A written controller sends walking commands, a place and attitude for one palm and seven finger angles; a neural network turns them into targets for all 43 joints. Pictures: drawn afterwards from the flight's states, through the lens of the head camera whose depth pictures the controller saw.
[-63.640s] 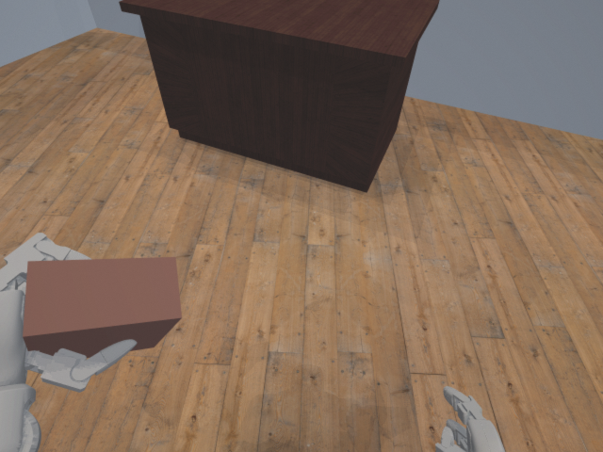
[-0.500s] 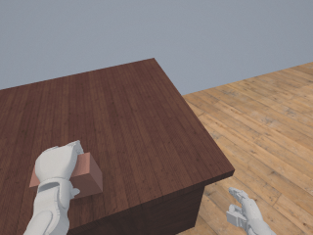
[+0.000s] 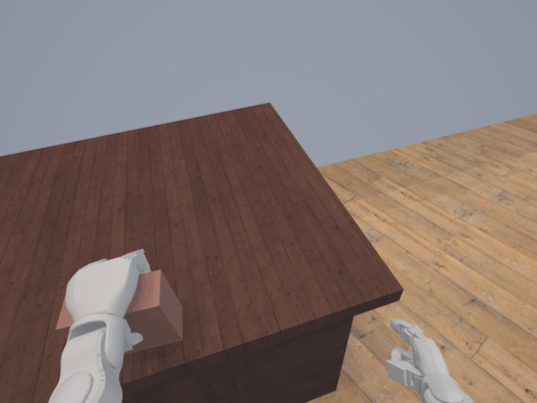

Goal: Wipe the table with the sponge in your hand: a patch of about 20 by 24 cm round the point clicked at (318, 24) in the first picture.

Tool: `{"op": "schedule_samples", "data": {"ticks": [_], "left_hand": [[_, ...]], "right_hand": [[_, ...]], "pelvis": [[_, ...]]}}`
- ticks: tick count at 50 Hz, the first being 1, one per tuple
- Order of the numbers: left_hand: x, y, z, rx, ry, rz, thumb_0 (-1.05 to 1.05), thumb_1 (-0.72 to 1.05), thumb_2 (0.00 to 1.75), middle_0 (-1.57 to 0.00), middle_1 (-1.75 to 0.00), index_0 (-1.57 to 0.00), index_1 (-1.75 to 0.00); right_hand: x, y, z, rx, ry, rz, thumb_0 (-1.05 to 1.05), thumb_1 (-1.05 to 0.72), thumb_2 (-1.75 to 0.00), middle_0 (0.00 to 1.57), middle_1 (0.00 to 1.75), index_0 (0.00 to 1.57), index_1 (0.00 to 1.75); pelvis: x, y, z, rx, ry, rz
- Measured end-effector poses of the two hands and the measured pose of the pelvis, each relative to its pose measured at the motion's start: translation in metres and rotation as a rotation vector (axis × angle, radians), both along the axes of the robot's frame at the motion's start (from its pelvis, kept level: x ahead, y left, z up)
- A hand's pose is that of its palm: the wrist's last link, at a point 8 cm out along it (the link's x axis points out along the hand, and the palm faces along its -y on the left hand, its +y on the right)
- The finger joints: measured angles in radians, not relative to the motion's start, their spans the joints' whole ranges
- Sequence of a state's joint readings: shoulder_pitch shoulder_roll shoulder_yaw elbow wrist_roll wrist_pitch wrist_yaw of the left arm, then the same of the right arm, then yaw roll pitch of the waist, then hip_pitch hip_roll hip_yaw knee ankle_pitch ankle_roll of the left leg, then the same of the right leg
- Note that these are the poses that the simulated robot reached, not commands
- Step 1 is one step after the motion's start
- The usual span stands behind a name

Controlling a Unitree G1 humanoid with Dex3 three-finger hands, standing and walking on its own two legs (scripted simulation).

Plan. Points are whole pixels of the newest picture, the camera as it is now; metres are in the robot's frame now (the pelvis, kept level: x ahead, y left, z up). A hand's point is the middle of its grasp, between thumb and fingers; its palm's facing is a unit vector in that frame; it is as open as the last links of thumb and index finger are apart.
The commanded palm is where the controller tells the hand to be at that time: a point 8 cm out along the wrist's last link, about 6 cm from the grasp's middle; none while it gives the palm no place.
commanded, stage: lift the sponge slowly off the table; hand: left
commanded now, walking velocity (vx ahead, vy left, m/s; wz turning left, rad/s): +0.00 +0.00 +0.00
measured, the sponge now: (132, 322) +0.22 +0.27 +0.00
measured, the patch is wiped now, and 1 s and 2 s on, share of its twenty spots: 1.00 1.00 1.00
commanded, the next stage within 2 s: bring the sponge back beside the body in 1.80 s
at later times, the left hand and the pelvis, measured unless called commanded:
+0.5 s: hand (119, 309) +0.20 +0.25 +0.07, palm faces +0.03 -0.14 -0.99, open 10.0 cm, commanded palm +0.18 +0.25 +0.14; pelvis -0.01 -0.01 +0.00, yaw +0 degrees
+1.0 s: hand (115, 295) +0.20 +0.24 +0.11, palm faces +0.09 -0.12 -0.99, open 10.0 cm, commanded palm +0.18 +0.25 +0.18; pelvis -0.02 -0.02 +0.00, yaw +0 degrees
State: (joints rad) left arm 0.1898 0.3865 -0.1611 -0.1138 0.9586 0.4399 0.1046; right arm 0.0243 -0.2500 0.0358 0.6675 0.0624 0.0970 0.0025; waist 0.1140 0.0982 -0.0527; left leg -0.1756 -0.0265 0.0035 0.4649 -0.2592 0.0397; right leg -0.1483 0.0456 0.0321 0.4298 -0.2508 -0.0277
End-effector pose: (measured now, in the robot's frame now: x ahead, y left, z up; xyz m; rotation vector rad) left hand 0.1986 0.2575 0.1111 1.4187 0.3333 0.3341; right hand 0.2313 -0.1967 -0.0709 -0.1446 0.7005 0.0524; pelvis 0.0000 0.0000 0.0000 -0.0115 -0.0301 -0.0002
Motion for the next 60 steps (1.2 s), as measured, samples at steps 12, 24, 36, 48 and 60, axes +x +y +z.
{"op": "schedule_samples", "data": {"ticks": [12,24,36,48,60], "left_hand": [[-0.007,-0.005,0.003,-0.018,0.012,-0.005,0.01,-0.49,1.04,-0.68,-1.37,-0.75,-1.34],[-0.015,-0.006,0.012,-0.018,0.005,-0.008,0.0,-0.5,1.04,-0.7,-1.35,-0.77,-1.32],[-0.011,-0.009,0.032,-0.002,-0.018,-0.008,0.0,-0.5,1.04,-0.7,-1.34,-0.77,-1.32],[-0.015,-0.016,0.048,0.002,-0.058,-0.025,0.0,-0.5,1.04,-0.7,-1.34,-0.77,-1.32],[-0.015,-0.007,0.061,0.018,-0.06,-0.001,0.0,-0.5,1.04,-0.7,-1.34,-0.77,-1.32]], "right_hand": [[0.0,-0.005,0.002,-0.019,-0.014,0.011,0.02,-0.91,-0.9,0.19,0.3,0.2,0.3],[0.001,-0.008,0.007,-0.026,-0.037,0.021,0.02,-0.91,-0.9,0.2,0.3,0.2,0.3],[-0.001,-0.011,0.009,-0.022,-0.057,0.022,0.02,-0.91,-0.9,0.2,0.3,0.2,0.3],[-0.005,-0.015,0.01,-0.016,-0.062,0.019,0.02,-0.91,-0.9,0.2,0.3,0.2,0.3],[-0.004,-0.011,0.013,-0.023,-0.083,0.03,0.02,-0.91,-0.9,0.2,0.3,0.2,0.3]], "pelvis": [[-0.005,-0.006,0.002,0.002,-0.023,0.006],[-0.009,-0.014,0.003,0.003,-0.046,0.007],[-0.016,-0.018,0.003,0.006,-0.054,0.013],[-0.019,-0.019,0.003,0.009,-0.059,0.007],[-0.025,-0.021,0.003,0.009,-0.064,0.017]]}}
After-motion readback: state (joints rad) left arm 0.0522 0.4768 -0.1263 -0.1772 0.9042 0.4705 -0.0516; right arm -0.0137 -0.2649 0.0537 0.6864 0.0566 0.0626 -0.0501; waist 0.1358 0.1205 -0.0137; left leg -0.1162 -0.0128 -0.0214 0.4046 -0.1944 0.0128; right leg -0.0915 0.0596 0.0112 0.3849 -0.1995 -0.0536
